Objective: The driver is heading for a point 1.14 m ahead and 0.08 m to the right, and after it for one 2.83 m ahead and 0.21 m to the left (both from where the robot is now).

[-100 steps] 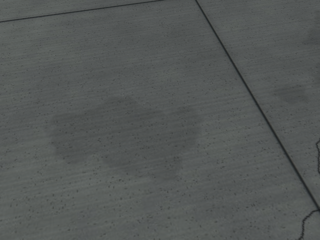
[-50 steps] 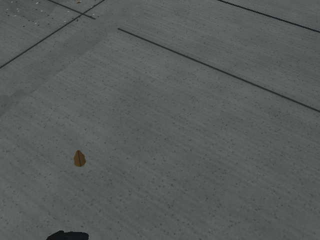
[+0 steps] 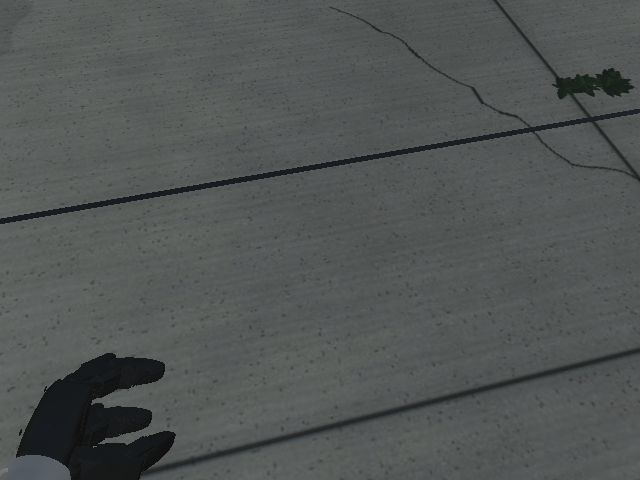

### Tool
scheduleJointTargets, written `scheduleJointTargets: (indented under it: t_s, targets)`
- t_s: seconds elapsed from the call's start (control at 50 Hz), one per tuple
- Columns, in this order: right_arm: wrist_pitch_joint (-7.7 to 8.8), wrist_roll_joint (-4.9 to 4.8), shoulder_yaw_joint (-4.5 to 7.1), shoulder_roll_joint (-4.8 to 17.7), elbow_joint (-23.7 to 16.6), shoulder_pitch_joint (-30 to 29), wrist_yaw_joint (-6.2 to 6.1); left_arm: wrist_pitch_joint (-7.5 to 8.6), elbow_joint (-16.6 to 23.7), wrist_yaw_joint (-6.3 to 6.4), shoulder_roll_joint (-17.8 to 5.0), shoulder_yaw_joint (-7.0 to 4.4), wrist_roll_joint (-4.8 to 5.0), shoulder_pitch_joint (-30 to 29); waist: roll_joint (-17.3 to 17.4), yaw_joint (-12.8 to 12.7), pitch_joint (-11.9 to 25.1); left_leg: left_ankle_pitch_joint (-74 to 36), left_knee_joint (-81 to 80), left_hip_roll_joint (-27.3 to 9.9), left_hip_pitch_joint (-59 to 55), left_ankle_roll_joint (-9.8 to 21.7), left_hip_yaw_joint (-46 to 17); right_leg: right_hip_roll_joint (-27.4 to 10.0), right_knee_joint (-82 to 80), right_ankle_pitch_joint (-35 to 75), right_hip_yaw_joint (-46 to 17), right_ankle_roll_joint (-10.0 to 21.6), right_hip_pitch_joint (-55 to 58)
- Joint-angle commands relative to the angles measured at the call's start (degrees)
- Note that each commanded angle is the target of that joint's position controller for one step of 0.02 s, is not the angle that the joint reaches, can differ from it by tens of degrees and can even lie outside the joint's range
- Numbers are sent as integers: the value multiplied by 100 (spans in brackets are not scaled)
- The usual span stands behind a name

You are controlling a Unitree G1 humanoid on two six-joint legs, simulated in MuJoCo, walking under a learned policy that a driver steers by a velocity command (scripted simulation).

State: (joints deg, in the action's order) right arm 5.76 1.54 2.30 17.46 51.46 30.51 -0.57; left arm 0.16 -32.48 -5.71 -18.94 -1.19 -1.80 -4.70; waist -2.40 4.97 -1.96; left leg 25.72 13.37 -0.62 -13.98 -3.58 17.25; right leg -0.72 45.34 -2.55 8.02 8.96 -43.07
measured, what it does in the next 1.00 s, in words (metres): walks ahead, turning right: right foot, then left foot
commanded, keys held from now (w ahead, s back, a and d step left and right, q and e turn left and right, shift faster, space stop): w+e+shift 0.30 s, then w+shift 0.50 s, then w+q+shift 0.20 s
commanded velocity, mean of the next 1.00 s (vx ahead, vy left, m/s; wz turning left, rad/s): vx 1.00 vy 0.00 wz -0.45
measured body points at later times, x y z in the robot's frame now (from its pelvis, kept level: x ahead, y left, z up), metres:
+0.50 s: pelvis +0.48 -0.01 +0.00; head +0.51 -0.01 +0.45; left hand +0.62 +0.27 -0.12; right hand +0.59 -0.32 -0.06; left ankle +0.64 +0.07 -0.71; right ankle +0.23 -0.02 -0.66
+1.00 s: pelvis +0.90 -0.20 +0.01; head +0.93 -0.22 +0.46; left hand +1.18 -0.07 -0.08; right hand +0.75 -0.42 -0.13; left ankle +0.77 +0.01 -0.59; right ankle +0.93 -0.30 -0.71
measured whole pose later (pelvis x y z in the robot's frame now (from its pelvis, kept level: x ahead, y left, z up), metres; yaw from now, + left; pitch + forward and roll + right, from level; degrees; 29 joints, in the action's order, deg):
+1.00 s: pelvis +0.90 -0.20 +0.01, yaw -25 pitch +2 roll +0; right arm 3.9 -0.3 1.2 14.5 52.0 25.7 0.4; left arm 4.5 -41.5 -0.5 -15.1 -0.3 -3.4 6.1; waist 0.6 3.5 -1.9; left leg 17.9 68.9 -0.9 12.1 5.7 -1.9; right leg 1.7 35.1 -11.9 5.8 4.3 -24.8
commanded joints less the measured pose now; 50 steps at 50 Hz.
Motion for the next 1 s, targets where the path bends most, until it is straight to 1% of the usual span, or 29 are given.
scheduleJointTargets:
  t_s: [0.02, 0.04, 0.06, 0.08, 0.1, 0.12, 0.14, 0.18, 0.26, 0.32, 0.38, 0.42, 0.44, 0.46, 0.48, 0.5, 0.52, 0.54, 0.56, 0.62, 0.7, 0.78, 0.86, 0.88, 0.9, 0.92, 0.94, 0.96, 1.0]
  targets:
    - [-64, 25, 276, 1342, -625, -769, -135, 53, -238, 87, -515, -188, 5, 1690, 905, -1519, 520, -8936, 2173, -1415, 1398, 367, -225, 716, -149, -464, 293, 365, 2958]
    - [-149, 51, 288, 1367, -771, -1063, -122, 90, -651, 195, -775, -352, 14, 2977, 843, -2045, 1040, -8442, 3847, -1463, 2101, 461, -370, 775, -452, -643, -80, 589, 4451]
    - [-187, 112, 266, 1116, -780, -1050, -34, 79, -894, 365, -1014, -526, 81, 3274, 162, -1928, 1028, -3944, 5948, -750, 3402, 416, -388, 517, -850, -1013, -733, 742, 5533]
    - [-137, 137, 84, 402, -1271, -669, 41, -50, -675, 448, -1699, -655, 15, 2579, -1218, -948, 1101, 434, 8174, 122, 5615, 128, -673, -815, -1077, -407, -3422, 1411, 6514]
    - [2, 48, 81, 745, -1733, -1173, 28, -109, -454, 470, -1783, -724, 20, 2888, -477, -1329, 2037, 90, 8467, 112, 6438, 146, -1987, -1305, -2270, -1579, -5118, 2008, 7051]
    - [117, 52, 39, 799, -1823, -1597, 35, -85, -557, 527, -1560, -703, 66, 2807, 146, -1225, 1276, -320, 7835, -194, 6655, 191, -2208, -1352, -2979, -2054, -5268, 1769, 6320]
    - [151, 59, 15, 785, -1764, -1629, 28, -25, -657, 565, -1265, -630, 73, 2636, 586, -874, 436, -531, 7128, -406, 6403, 197, -2171, -1182, -3189, -1738, -4867, 1540, 5238]
    - [-44, 241, -22, 702, -1652, -1426, 13, 159, -661, 626, -984, -512, 77, 2268, 807, -320, -10, -261, 6354, -643, 5533, 44, -2220, -699, -3203, -769, -3978, 1371, 3707]
    - [-301, 207, -129, 353, -2054, -2315, 93, 407, -698, 555, -840, -453, 115, 2138, 544, -260, -437, -939, 4337, -767, 4592, -169, -1924, -23, -3578, -506, -3121, 1156, 1873]
    - [-265, 18, -213, 170, -2152, -2799, 191, 458, -758, 485, -910, -520, 163, 2222, 230, -533, -274, -2911, 2762, -482, 3530, -22, -1787, 250, -3572, 74, -2783, 727, 1729]
    - [-224, 8, -149, 363, -2101, -2943, 195, 481, -986, 489, -888, -520, 217, 2733, 65, -824, -82, -3224, 1995, -328, 3376, 232, -1739, -103, -3284, 1108, -2902, 471, 3010]
    - [-191, 57, -2, 642, -1890, -2335, 124, 460, -1111, 540, -1083, -535, 144, 2882, 77, -555, 376, -2269, 1824, 35, 2939, 403, -1599, -254, -2240, 2948, -2838, 261, 3991]
    - [-170, 45, 112, 813, -1672, -1485, 51, 438, -1142, 531, -1221, -548, 77, 2766, 159, -23, 838, -1793, 1758, 185, 2092, 489, -1433, -159, -1085, 3539, -2634, 123, 4015]
    - [-157, 70, 229, 1064, -1402, -322, -61, 468, -1088, 526, -1041, -489, 10, 2487, 185, 624, 1312, -1253, 1992, -205, 740, 586, -1739, 48, 550, 2957, -2413, -9, 3147]
    - [-103, 291, 384, 1685, -1288, 375, -110, 529, -859, 539, -96, -265, 152, 2992, 1823, 380, 2143, 881, 1494, -1885, -829, 1094, -4454, 754, 2935, -673, -1933, -232, 1467]
    - [-141, 218, 421, 1661, -1222, -14, 5, 554, -804, 521, -48, -136, 200, 3220, 2475, 27, 2241, 1987, 41, -2378, -818, 1414, -7102, 969, 3634, -2295, -1800, -241, 332]
    - [-160, 152, 346, 1109, -1330, -747, 54, 488, -832, 555, -372, -167, 75, 2542, 1312, -43, 1055, 2158, -6, -2175, 89, 1424, -6353, 435, 3671, -1699, -1681, -179, -110]
    - [-152, 105, 280, 775, -1283, -999, 96, 464, -785, 486, -472, -175, 1, 2088, 520, -74, 612, 1336, 88, -1897, 827, 1384, -5369, 216, 3300, -1286, -1605, -200, 53]
    - [-135, 133, 230, 624, -1143, -979, 115, 443, -690, 416, -426, -163, -33, 1753, 308, -122, 327, 564, 76, -1598, 1351, 1285, -4629, 107, 3027, -1250, -1601, -208, 193]
    - [1, 35, 108, 328, -713, -702, 127, 304, -552, 277, -86, -45, -75, 1662, 678, -451, -36, -240, -255, -1228, 1994, 1176, -3652, 2, 2468, -1362, -1701, -309, 247]
    - [123, -73, 115, 477, -490, -526, 169, 316, -106, 221, -110, 66, -79, 604, 562, -461, -504, -1829, -886, -1003, 2220, 1251, -2493, -25, 1051, -405, -1293, -471, -163]
    - [192, -165, 106, 605, -251, -210, 190, 390, 90, 92, 90, 225, -16, -141, 472, -353, -605, -3725, -1558, -917, 2419, 1150, -1719, -63, -708, 815, -354, -293, 1284]
    - [82, -113, 159, 1097, -10, -27, 79, 400, -126, 325, -298, 72, -111, 548, 876, -864, 207, -7807, 269, -1121, 1150, 1078, -1616, 487, -1109, -159, -266, -56, 2525]
    - [2, -77, 178, 1209, 3, -130, 19, 402, -463, 424, -504, -45, -107, 1624, 968, -1371, 786, -7920, 1566, -1124, 1304, 1032, -1674, 581, -1187, -545, -413, -6, 3638]
    - [-41, -71, 156, 1126, -73, -339, 0, 408, -812, 528, -750, -174, -143, 2742, 863, -1904, 1275, -6742, 3181, -916, 2230, 973, -1654, 143, -1286, -721, -795, 36, 5064]
    - [-27, 4, 25, 424, -275, -196, 30, 430, -966, 641, -1246, -322, -258, 3512, -290, -1767, 2054, -2608, 5338, -342, 3438, 1071, -1658, -1428, -1288, -2421, -2464, 9, 6305]
    - [-30, -340, -49, 47, -483, 466, 87, 401, -835, 624, -1357, -365, -281, 3135, -1334, -1104, 2886, 59, 7027, 290, 5026, 1006, -2157, -2606, -2500, -3712, -5517, 530, 7073]
    - [-73, -249, 61, 591, -485, -313, 41, 393, -818, 593, -888, -345, -159, 2640, -335, -1171, 1901, -643, 7009, -117, 5591, 1084, -2237, -2179, -2898, -3883, -4923, 413, 6267]
    - [-122, -190, 23, 369, -533, -880, 127, 522, -1011, 557, -341, -243, -128, 2204, 238, -843, 471, -1210, 6326, -489, 5412, 1015, -2188, -1783, -3206, -2064, -3254, 233, 4556]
